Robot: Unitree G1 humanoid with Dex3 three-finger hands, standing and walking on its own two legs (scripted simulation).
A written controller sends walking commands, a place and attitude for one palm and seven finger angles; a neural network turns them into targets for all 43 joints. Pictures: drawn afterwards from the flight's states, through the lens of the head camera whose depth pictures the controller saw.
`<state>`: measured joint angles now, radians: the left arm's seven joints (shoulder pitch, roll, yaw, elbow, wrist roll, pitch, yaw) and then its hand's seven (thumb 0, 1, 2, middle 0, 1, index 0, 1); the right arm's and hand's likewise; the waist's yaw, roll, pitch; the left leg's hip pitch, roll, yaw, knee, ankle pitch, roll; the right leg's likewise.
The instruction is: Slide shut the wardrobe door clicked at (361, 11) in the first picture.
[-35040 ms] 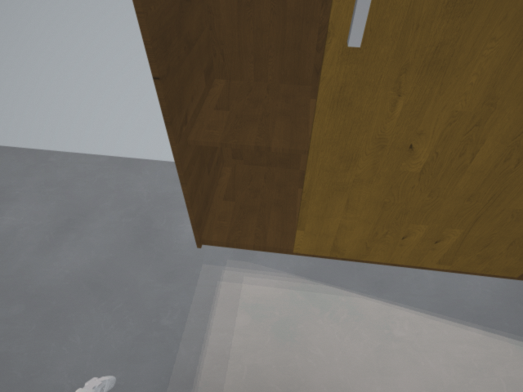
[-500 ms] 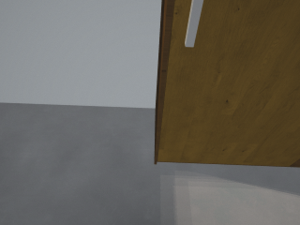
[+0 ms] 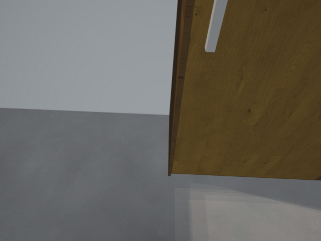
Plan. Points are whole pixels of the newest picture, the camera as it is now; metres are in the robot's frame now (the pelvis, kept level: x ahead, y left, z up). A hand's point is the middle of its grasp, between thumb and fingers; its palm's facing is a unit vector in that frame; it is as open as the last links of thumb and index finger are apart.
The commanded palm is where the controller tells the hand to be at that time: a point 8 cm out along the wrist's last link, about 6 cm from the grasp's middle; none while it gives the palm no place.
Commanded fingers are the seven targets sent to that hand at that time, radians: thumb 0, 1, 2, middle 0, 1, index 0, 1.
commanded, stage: look to check the result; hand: right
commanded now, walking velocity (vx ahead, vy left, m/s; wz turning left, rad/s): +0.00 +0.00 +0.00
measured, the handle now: (215, 17) +0.60 -0.10 +0.27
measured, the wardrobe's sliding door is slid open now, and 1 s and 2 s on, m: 0.00 0.00 0.00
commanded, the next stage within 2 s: stand and wait in 0.18 s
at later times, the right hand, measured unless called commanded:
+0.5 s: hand out of the picture +0.09 -0.22 -0.16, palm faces -0.01 +0.96 -0.29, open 7.4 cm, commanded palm none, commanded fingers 0.00 -0.90 -0.90 0.20 0.30 0.20 0.30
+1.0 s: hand out of the picture +0.09 -0.23 -0.16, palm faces -0.02 +0.95 -0.32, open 7.4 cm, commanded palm none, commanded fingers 0.00 -0.90 -0.90 0.20 0.30 0.20 0.30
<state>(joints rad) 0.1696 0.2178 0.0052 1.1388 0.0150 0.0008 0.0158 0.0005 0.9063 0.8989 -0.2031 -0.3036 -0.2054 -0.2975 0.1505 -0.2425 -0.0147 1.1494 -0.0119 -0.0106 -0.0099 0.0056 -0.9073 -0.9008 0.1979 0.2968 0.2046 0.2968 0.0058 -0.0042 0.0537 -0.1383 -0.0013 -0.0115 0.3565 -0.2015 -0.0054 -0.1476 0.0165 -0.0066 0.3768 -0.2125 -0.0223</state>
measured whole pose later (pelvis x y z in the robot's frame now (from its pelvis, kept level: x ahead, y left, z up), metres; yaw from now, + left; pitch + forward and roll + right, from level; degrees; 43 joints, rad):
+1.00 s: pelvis +0.01 +0.01 +0.00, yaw +0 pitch -1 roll +0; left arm 0.10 0.32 0.00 1.13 0.01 0.00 0.00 0.00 0.90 0.90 -0.20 -0.30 -0.21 -0.30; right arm 0.09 -0.32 -0.01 1.14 -0.01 -0.02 0.00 0.01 -0.91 -0.90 0.20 0.30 0.21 0.30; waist 0.00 0.00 0.06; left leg -0.09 -0.02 -0.01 0.30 -0.19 0.01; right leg -0.09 0.00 0.00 0.31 -0.20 0.00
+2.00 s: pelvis +0.02 +0.02 +0.00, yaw +1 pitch -1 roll +0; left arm 0.10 0.33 0.00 1.13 0.01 0.00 0.00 0.00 0.90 0.90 -0.21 -0.30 -0.21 -0.30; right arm 0.09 -0.33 -0.01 1.14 -0.01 -0.02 0.01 0.01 -0.91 -0.90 0.20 0.30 0.21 0.30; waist 0.01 0.00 0.06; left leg -0.08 -0.03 -0.01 0.29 -0.19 0.02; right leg -0.08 -0.01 -0.01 0.30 -0.20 0.01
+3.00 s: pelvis +0.01 +0.02 +0.00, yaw +0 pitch -2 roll +0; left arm 0.10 0.33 0.00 1.13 0.01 0.00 0.00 0.00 0.90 0.90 -0.21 -0.30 -0.21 -0.30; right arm 0.09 -0.33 -0.01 1.14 -0.01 -0.02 0.01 0.01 -0.91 -0.90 0.20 0.30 0.21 0.30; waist 0.01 0.00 0.06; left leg -0.07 -0.03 -0.01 0.28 -0.19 0.02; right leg -0.06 -0.01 0.00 0.29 -0.19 0.01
